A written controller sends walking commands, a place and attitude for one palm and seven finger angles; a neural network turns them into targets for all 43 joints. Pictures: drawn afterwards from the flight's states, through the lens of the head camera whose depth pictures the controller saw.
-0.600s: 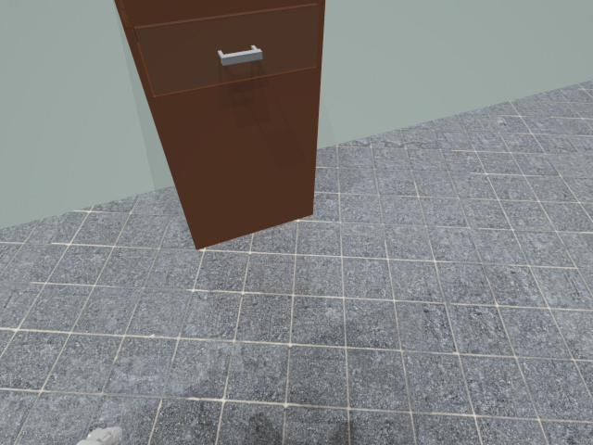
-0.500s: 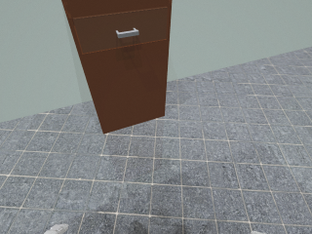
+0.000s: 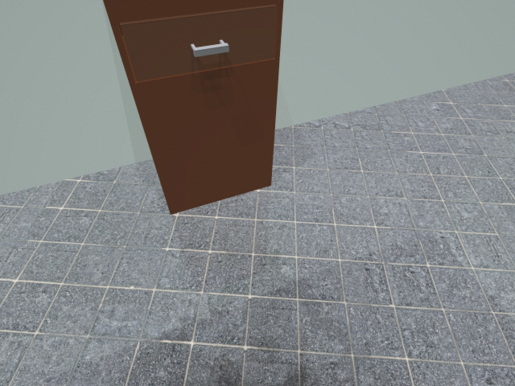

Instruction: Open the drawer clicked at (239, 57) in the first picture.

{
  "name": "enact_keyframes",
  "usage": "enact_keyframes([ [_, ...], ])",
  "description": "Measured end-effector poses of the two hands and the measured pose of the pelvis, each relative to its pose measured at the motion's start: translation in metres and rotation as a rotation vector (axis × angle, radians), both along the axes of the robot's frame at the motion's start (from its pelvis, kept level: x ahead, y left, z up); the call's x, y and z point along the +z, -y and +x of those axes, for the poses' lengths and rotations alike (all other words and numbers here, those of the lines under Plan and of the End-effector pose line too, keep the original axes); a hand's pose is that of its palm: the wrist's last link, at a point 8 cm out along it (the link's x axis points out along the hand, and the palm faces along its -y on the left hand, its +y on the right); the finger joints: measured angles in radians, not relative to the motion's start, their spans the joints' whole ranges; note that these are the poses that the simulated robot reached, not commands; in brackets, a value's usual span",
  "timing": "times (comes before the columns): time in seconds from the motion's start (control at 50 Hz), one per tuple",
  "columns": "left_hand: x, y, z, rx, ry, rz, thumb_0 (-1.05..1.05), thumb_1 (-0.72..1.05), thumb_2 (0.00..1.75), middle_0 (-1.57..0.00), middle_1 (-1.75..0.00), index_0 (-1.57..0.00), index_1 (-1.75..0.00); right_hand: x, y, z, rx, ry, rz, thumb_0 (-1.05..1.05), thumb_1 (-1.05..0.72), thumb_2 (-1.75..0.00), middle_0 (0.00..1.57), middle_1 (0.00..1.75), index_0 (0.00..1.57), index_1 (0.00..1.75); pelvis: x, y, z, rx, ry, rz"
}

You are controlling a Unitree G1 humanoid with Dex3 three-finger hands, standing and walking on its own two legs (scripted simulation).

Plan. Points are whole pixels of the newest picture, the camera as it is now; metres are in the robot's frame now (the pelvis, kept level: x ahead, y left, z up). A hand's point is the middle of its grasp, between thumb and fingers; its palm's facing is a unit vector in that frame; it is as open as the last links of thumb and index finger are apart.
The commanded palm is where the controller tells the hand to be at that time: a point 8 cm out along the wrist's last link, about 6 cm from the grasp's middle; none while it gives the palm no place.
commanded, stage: stand and wait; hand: left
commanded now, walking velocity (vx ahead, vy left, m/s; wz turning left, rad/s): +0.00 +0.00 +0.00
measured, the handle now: (209, 47) +1.09 +0.23 +0.03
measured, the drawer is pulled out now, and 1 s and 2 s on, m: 0.00 0.00 0.00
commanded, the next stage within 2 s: look at it before walking up in 0.22 s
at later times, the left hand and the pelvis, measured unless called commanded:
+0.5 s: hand out of the picture +0.07 +0.24 -0.15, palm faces -0.03 -0.94 -0.34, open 7.4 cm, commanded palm none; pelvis -0.01 +0.00 +0.00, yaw +0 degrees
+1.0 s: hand out of the picture +0.06 +0.25 -0.15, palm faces -0.03 -0.94 -0.34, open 7.4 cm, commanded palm none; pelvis -0.01 +0.00 +0.00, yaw -1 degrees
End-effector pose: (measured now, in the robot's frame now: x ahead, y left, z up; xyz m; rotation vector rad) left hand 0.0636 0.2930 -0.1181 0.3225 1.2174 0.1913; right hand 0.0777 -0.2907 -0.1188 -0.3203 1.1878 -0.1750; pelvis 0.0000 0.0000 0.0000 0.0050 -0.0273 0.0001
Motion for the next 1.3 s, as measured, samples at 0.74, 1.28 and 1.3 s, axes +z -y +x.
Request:
enact_keyframes([
  [0.74, 0.000, 0.004, -0.009, -0.009, -0.007, -0.009, 0.00, 0.90, 0.90, -0.21, -0.30, -0.20, -0.30, 0.002, 0.002, -0.021, -0.019, -0.028, 0.004, 0.00, -0.91, -0.89, 0.20, 0.30, 0.20, 0.30, 0.003, 0.002, -0.010, -0.006, 0.001, -0.002],
  [1.28, -0.021, 0.046, -0.012, -0.090, -0.094, -0.059, 0.00, 0.91, 0.90, -0.20, -0.30, -0.20, -0.30, -0.029, -0.018, -0.056, -0.174, 0.009, 0.108, 0.00, -0.91, -0.89, 0.20, 0.30, 0.20, 0.30, -0.014, 0.013, -0.016, -0.169, 0.006, 0.032],
  [1.3, -0.021, 0.053, -0.011, -0.097, -0.096, -0.064, 0.00, 0.91, 0.90, -0.20, -0.30, -0.20, -0.30, -0.034, -0.016, -0.062, -0.190, 0.004, 0.120, 0.00, -0.91, -0.89, 0.20, 0.30, 0.20, 0.30, -0.015, 0.017, -0.015, -0.182, 0.008, 0.031],
])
